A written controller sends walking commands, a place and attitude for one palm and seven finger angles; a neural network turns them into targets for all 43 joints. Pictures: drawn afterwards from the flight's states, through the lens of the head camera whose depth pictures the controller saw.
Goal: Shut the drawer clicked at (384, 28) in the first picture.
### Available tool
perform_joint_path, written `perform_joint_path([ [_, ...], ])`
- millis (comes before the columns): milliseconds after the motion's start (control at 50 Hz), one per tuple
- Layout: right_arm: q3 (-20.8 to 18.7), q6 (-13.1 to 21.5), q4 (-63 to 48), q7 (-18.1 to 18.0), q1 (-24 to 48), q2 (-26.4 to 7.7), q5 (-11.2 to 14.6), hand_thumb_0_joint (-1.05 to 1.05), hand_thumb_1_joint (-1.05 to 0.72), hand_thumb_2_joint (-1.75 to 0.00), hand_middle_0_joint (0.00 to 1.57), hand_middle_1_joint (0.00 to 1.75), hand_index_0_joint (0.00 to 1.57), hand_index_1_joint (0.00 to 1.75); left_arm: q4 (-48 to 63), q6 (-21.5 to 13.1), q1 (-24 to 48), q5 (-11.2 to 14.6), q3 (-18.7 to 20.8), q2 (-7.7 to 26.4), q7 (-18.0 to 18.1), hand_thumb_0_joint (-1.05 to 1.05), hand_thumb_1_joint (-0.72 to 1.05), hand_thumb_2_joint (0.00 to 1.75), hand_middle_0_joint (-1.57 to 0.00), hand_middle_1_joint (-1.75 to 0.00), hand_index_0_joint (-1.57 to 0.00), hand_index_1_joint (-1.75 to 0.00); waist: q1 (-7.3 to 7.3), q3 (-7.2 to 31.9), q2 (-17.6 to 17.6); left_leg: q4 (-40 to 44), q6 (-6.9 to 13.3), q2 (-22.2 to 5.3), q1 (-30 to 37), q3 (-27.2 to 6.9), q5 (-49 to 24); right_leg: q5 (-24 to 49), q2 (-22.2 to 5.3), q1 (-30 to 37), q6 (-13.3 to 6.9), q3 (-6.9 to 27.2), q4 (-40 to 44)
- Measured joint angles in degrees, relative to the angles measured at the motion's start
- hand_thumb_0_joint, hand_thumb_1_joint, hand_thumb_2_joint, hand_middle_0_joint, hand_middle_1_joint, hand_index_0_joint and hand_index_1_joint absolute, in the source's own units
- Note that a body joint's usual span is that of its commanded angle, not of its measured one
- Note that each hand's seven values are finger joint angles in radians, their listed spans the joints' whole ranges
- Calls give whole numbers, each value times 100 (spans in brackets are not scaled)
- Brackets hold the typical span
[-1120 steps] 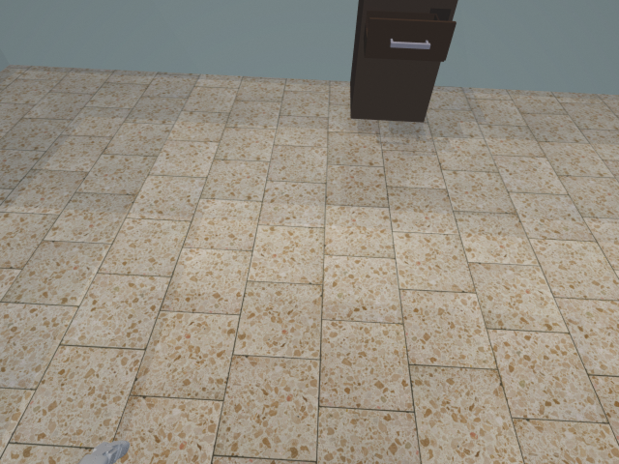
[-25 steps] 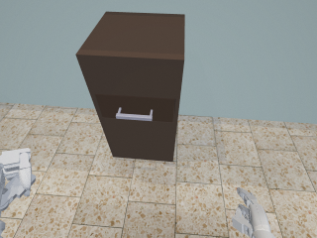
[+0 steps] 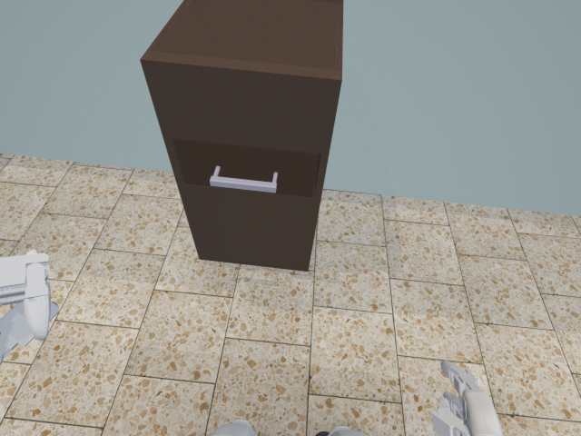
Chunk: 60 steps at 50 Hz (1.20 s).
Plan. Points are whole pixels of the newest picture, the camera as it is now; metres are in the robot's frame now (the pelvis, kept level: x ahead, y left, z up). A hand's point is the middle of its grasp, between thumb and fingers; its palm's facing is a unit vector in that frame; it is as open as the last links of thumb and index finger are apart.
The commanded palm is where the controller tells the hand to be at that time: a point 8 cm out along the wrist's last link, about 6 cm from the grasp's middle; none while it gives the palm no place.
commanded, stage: step back with the hand held close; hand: left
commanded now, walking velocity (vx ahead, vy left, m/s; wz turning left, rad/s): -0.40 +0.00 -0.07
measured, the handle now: (244, 178) +0.76 +0.14 -0.23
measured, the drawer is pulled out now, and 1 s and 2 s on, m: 0.00 0.00 0.00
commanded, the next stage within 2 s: stop stepping back and stand still in 0.26 s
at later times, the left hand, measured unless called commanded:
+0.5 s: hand out of the picture +0.10 +0.18 +0.19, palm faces +0.14 -0.82 -0.55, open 3.3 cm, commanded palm +0.05 +0.24 +0.19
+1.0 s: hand out of the picture +0.03 +0.22 +0.18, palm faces +0.32 -0.85 -0.43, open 3.3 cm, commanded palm -0.04 +0.25 +0.19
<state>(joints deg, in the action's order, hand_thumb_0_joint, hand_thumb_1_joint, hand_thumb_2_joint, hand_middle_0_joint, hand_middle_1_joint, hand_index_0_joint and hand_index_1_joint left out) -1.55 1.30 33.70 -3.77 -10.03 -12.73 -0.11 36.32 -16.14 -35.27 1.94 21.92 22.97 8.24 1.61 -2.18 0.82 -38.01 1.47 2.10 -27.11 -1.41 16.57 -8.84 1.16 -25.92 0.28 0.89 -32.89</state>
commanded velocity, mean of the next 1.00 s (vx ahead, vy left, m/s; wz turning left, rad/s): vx -0.08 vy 0.00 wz -0.03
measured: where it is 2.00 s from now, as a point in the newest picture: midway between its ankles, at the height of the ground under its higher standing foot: outside the picture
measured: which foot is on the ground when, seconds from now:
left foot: down 0.00-0.40, up 0.42-0.48, down 0.50-0.70, up 0.72-0.82, down 0.84-1.00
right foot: down 0.00-0.04, up 0.06-0.32, down 0.34-1.00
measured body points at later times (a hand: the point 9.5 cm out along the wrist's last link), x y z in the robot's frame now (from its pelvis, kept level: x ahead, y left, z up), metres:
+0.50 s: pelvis -0.11 -0.03 +0.01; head -0.06 -0.01 +0.45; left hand +0.09 +0.22 +0.22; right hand +0.04 -0.27 -0.08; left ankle -0.02 +0.07 -0.72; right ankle -0.22 -0.12 -0.72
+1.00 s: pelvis -0.19 -0.01 +0.01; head -0.19 +0.00 +0.46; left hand +0.00 +0.26 +0.20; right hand -0.06 -0.26 -0.06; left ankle -0.13 +0.08 -0.72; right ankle -0.22 -0.11 -0.72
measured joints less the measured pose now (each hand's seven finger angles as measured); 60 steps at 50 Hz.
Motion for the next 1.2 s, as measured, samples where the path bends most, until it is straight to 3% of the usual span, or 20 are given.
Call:
perform_joint_path([
  [40,3,-16,-6,-62,4,6,-4,2,-91,-90,20,30,21,30,32,-18,5,-6,58,64,35,2,88,90,-141,-159,-141,-160,8,-31,62,240,66,0,17,39,-725,-29,-19,-58,30,7,-37],
  [120,-3,152,-9,-123,-62,121,-50,2,-91,-90,20,30,21,30,-142,-26,60,-149,270,173,-1,2,88,90,-141,-159,-141,-160,13,-3,-80,396,161,-123,-47,-91,-787,-926,355,-183,72,157,-1726],
  [160,29,269,2,-92,-155,189,-76,2,-91,-90,20,30,21,30,-112,-16,18,-142,355,173,7,2,88,90,-141,-159,-141,-160,-31,156,-179,628,140,-235,-115,-176,-961,-1293,476,118,65,106,-2076],
  [280,219,653,189,84,36,395,-204,2,-90,-90,20,30,21,30,100,-119,-165,61,341,51,0,2,89,90,-141,-160,-141,-160,-302,390,35,1435,-31,-426,-343,120,-1610,-1957,201,1443,-14,-22,-385],
  [340,264,682,163,183,383,422,-264,1,-90,-90,20,30,21,30,108,-115,93,75,237,143,-120,2,89,90,-141,-160,-141,-160,-373,101,120,1612,-106,-497,-498,305,-1943,-1319,105,1878,-30,-64,795],
  [380,260,590,111,217,603,346,-226,1,-90,-90,20,30,21,30,103,-131,291,70,119,171,-252,2,89,90,-141,-160,-141,-160,-344,-225,-127,1540,-162,-697,-565,241,-2080,-1473,301,1992,-101,-91,1070],
  [420,255,416,61,212,572,300,-122,1,-90,-90,20,30,21,30,204,-108,227,102,61,293,-344,2,89,90,-141,-160,-141,-160,-233,-390,-300,1233,-141,-811,-498,215,-1853,-1296,464,2038,-189,-138,1008],
  [460,283,257,29,185,296,310,25,1,-90,-90,20,30,21,30,382,-104,-140,155,178,470,-352,2,88,90,-141,-159,-141,-160,-146,-215,-136,607,-76,-608,-308,262,-1151,-1311,378,1993,-209,-104,832],
  [500,298,153,-17,115,-40,279,98,2,-90,-90,20,30,21,30,498,-60,-573,207,399,565,-308,2,88,90,-141,-159,-141,-160,-52,120,35,567,-14,-420,12,372,-691,-1410,271,1904,-215,-66,676],
  [540,272,127,-14,25,-215,207,119,2,-90,-90,20,30,21,30,420,37,-728,255,549,553,-256,2,88,90,-141,-159,-141,-160,26,246,187,864,-44,-276,186,443,-899,-1484,112,1836,-181,-70,448],
  [600,200,166,-1,-65,-293,1,106,2,-91,-90,20,30,21,30,12,244,-643,252,518,433,-174,1,88,90,-141,-159,-141,-160,-21,298,145,995,25,-252,311,549,-1093,-1507,-3,1708,15,-172,103],
  [700,106,227,11,-118,-294,-207,74,2,-91,-90,20,30,20,30,-557,510,-246,201,67,9,-136,2,89,90,-141,-160,-141,-160,-21,259,-172,1053,-11,-368,277,423,-1166,-1243,132,1752,-218,-347,323],
  [780,107,212,145,-104,-450,-135,52,2,-91,-90,20,30,20,30,-357,542,-326,119,-239,-157,-104,2,89,90,-141,-160,-141,-160,-158,397,-44,-68,-128,-277,148,202,-329,-1099,153,1684,-281,-340,377],
  [820,133,238,216,-129,-581,-88,31,2,-91,-90,20,30,20,30,-234,537,-352,72,-318,-200,-66,2,88,90,-141,-160,-141,-160,-179,557,25,-121,-113,-275,440,179,-239,-1089,154,1635,-273,-351,369],
  [880,173,362,321,-216,-618,-13,6,2,-91,-90,20,30,21,30,-304,440,-46,18,-302,-209,-3,2,88,90,-141,-160,-141,-160,-122,585,85,512,-36,-206,799,104,-93,-1132,77,1508,-206,-467,230],
  [960,341,523,238,-210,-434,170,-32,2,-91,-90,20,30,21,30,-541,439,182,25,-7,-103,62,2,88,90,-141,-160,-141,-160,-123,370,176,832,30,-106,876,294,-530,-1032,-48,1375,-106,-282,164],
  [1040,455,592,142,-119,-357,323,-47,2,-91,-90,20,30,21,30,-531,480,106,43,40,-5,19,2,89,90,-141,-160,-141,-160,-35,277,48,1029,13,-124,907,285,-692,-854,-20,1393,-164,-285,335],
  [1080,470,549,124,-62,-374,352,-64,2,-90,-90,20,30,21,30,-440,479,-57,54,-21,-30,-17,2,89,90,-141,-160,-141,-160,-30,317,-26,882,-11,-161,809,254,-443,-811,25,1395,-226,-306,424],
  [1160,395,388,249,-7,-445,280,-34,2,-90,-90,21,30,21,30,-289,511,-285,63,-213,-177,-32,2,89,90,-141,-160,-141,-160,-152,420,-27,-273,-52,-216,453,249,148,-813,56,1374,-289,-285,449],
  [1200,359,357,321,-26,-506,198,-19,2,-90,-90,21,30,21,30,-319,522,-249,47,-274,-252,3,2,88,90,-141,-160,-141,-160,-169,433,27,-49,-31,-262,610,312,67,-876,3,1402,-240,-307,393],
])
